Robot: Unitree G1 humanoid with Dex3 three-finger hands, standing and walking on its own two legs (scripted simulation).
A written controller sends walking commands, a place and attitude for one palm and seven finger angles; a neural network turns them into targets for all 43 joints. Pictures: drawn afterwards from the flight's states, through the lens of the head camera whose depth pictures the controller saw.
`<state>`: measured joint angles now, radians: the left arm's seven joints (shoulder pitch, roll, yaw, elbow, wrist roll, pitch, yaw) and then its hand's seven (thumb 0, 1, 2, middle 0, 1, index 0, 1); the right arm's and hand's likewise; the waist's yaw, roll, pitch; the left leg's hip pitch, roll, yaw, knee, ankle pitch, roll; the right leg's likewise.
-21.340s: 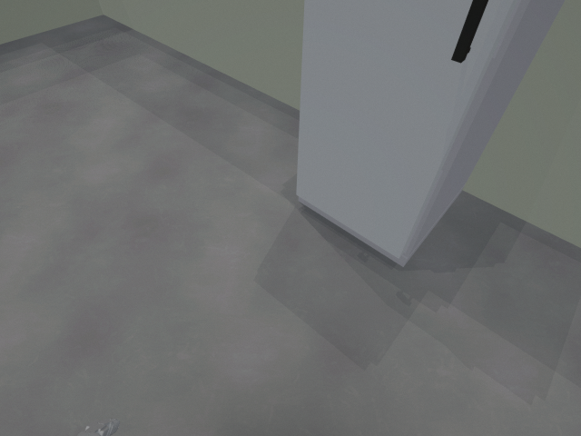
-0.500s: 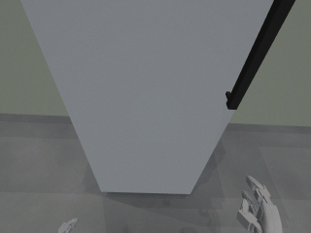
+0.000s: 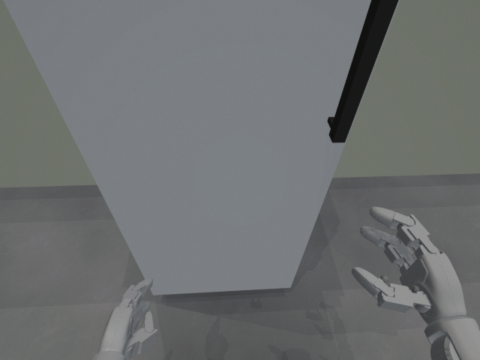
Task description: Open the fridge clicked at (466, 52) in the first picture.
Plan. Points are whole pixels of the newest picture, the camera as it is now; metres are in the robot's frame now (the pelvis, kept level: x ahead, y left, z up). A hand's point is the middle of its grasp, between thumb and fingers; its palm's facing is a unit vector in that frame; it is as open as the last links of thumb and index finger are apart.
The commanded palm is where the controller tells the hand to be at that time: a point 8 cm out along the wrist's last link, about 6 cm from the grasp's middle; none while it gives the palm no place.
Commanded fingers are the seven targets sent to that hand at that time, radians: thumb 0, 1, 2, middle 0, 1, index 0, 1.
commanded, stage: raise the hand to about handle height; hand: right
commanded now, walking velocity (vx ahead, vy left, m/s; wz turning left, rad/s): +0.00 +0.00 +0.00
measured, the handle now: (361, 46) +0.48 -0.16 +0.30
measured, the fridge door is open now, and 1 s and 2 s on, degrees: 0 0 0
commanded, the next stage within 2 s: move the hooked fingers beside the handle in 1.42 s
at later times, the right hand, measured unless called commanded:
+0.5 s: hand (454, 206) +0.27 -0.25 +0.20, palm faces +0.01 +0.99 -0.12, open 13.0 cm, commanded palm +0.24 -0.29 +0.22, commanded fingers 0.00 0.50 -0.30 0.30 1.20 0.30 1.20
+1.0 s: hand out of the picture +0.30 -0.28 +0.30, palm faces +0.03 +0.99 -0.16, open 13.9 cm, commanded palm +0.26 -0.32 +0.30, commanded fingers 0.00 0.50 -0.30 0.30 1.20 0.30 1.20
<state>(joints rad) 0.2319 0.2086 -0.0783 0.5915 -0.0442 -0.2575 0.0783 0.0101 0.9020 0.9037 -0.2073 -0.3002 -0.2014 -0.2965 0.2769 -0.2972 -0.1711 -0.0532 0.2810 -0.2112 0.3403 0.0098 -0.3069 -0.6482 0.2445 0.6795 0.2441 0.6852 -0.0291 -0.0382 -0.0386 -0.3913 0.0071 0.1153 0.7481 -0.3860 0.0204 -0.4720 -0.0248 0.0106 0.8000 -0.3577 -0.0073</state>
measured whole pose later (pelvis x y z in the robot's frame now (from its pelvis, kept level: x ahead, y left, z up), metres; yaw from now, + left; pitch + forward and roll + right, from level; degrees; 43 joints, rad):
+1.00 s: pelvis +0.02 +0.00 +0.03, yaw +0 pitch -4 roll +0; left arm 0.18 0.29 -0.11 0.63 -0.10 -0.19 0.08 0.01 0.90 0.90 -0.21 -0.30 -0.20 -0.30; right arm -0.33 -0.61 -0.52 0.10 0.33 0.39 0.53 -0.01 0.50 -0.30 0.31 1.20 0.31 1.20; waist -0.07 -0.07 -0.02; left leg -0.11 0.02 0.10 0.45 -0.27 0.01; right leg -0.17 0.00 -0.01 0.46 -0.23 -0.01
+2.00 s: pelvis +0.03 +0.00 +0.03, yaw +1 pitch -3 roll +0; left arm 0.18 0.29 -0.09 0.62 -0.10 -0.18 0.09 0.01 0.90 0.90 -0.21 -0.30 -0.20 -0.30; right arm -0.41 -0.56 -0.45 0.18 0.29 0.39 0.45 -0.01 0.50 -0.30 0.31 1.20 0.31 1.20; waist -0.04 -0.07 -0.03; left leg -0.14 0.02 0.09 0.48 -0.30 0.02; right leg -0.18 0.00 -0.02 0.47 -0.25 -0.01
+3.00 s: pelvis +0.04 +0.00 +0.03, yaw +1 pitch -1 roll +0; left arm 0.21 0.28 -0.07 0.64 -0.09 -0.13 0.10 0.01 0.90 0.90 -0.21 -0.30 -0.20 -0.30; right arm -0.60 -0.48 -0.35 0.40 0.24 0.32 0.35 -0.01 0.50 -0.30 0.31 1.20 0.30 1.20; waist -0.01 -0.06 -0.04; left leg -0.15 0.03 0.07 0.47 -0.30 0.01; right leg -0.19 0.01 -0.03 0.46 -0.25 -0.02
